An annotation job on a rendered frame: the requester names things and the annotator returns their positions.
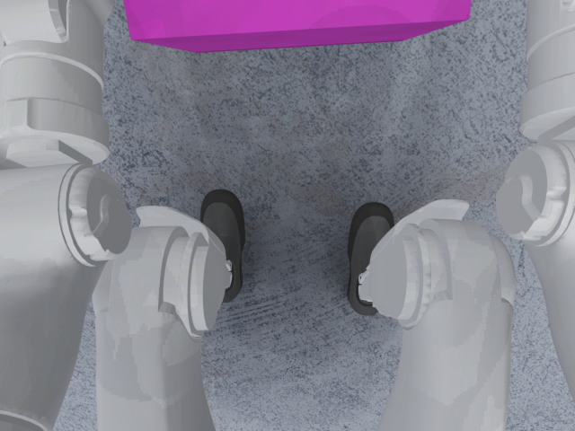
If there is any robot right forearm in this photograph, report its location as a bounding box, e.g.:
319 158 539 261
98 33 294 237
519 0 575 143

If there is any robot left forearm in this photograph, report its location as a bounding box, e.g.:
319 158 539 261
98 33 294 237
0 0 114 170

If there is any carton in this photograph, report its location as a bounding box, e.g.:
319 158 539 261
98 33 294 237
123 0 472 53

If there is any right robot shin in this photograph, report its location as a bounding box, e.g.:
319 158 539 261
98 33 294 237
358 199 517 317

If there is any right robot upper arm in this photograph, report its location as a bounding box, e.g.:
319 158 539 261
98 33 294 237
496 139 575 403

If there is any left robot upper arm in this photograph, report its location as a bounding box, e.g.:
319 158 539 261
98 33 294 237
0 163 132 431

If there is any right robot foot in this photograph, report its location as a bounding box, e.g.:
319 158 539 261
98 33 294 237
347 202 394 315

